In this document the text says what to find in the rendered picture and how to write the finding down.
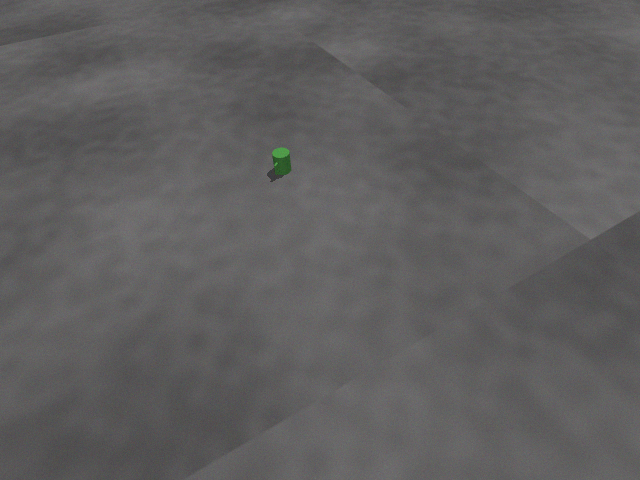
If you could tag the mug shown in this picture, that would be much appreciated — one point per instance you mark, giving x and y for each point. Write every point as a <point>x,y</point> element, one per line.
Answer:
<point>281,160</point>

